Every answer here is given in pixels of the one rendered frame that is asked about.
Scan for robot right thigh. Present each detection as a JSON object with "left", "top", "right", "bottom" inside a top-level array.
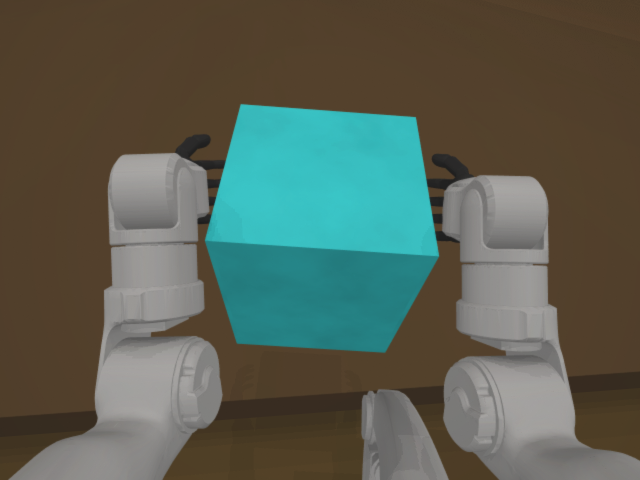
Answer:
[{"left": 361, "top": 389, "right": 449, "bottom": 480}]

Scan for robot right forearm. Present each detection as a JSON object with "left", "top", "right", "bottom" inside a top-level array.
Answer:
[{"left": 442, "top": 175, "right": 575, "bottom": 418}]

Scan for robot left forearm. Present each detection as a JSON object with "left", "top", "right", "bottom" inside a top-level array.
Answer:
[{"left": 95, "top": 153, "right": 210, "bottom": 417}]

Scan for carton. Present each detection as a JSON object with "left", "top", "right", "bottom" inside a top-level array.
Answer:
[{"left": 205, "top": 104, "right": 439, "bottom": 353}]

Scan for right robot hand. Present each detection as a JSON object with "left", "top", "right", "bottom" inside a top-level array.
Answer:
[{"left": 426, "top": 154, "right": 474, "bottom": 243}]

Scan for robot left upper arm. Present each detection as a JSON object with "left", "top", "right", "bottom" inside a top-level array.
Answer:
[{"left": 9, "top": 336, "right": 222, "bottom": 480}]

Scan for robot right upper arm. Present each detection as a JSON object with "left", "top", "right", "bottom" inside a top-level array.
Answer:
[{"left": 443, "top": 355, "right": 640, "bottom": 480}]

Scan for left robot hand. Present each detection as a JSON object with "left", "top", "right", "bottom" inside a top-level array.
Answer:
[{"left": 175, "top": 134, "right": 226, "bottom": 224}]

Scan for robot right shin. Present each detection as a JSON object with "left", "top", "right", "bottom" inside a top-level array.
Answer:
[{"left": 362, "top": 399, "right": 410, "bottom": 480}]

